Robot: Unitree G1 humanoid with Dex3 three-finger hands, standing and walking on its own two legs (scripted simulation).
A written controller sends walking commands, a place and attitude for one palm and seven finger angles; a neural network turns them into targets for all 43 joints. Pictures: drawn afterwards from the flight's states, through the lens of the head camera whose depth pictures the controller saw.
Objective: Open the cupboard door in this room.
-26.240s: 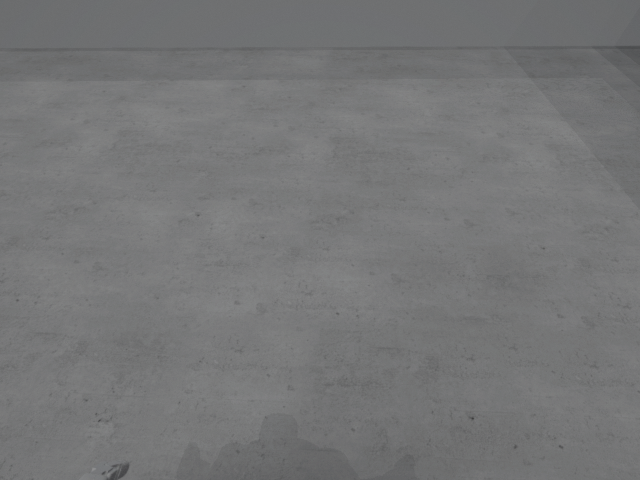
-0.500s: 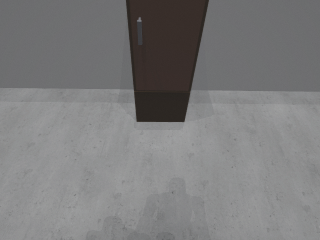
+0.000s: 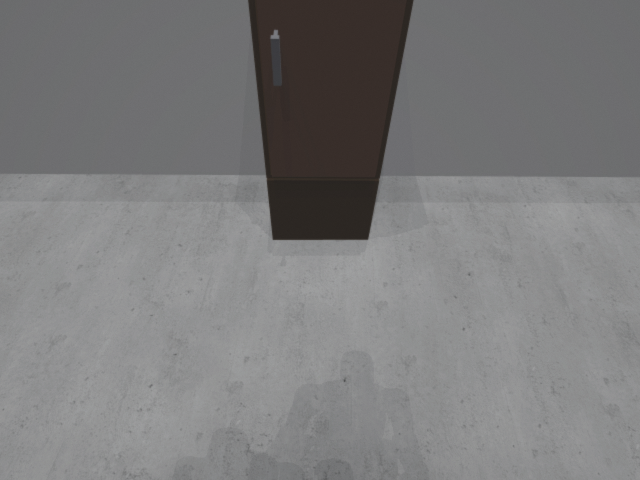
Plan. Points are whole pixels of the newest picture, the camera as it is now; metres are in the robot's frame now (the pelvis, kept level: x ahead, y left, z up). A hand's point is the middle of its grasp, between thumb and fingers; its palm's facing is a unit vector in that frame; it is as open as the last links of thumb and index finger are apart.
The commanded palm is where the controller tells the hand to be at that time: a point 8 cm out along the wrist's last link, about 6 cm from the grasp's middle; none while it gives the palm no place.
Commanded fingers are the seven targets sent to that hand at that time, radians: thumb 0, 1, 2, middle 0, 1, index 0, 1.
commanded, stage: walk to a spot facing it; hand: left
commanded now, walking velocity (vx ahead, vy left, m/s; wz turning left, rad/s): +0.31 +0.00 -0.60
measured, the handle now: (276, 57) +1.06 +0.17 +0.01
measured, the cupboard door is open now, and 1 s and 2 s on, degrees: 0 0 0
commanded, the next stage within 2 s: turn to face it in 0.54 s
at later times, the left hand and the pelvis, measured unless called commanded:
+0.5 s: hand out of the picture +0.12 +0.11 -0.18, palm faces -0.11 -0.97 -0.23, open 7.4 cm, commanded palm none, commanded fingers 0.00 0.90 0.90 -0.20 -0.30 -0.20 -0.30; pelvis +0.08 -0.07 -0.02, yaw -11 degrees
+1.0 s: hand (263, 374) +0.32 +0.12 -0.19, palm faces -0.13 -0.98 -0.18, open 7.4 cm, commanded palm none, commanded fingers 0.00 0.90 0.90 -0.20 -0.30 -0.20 -0.30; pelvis +0.26 -0.05 -0.01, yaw -10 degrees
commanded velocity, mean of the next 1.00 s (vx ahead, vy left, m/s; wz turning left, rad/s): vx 0.18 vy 0.00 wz -0.07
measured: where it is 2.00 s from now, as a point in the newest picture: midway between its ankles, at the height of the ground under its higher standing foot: (348, 437)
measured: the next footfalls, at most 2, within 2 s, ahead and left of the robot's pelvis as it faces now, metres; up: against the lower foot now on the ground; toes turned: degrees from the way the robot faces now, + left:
right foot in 0.38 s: +0.10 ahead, -0.17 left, +0.00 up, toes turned -17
left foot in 0.82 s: +0.36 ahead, +0.01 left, +0.00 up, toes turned -5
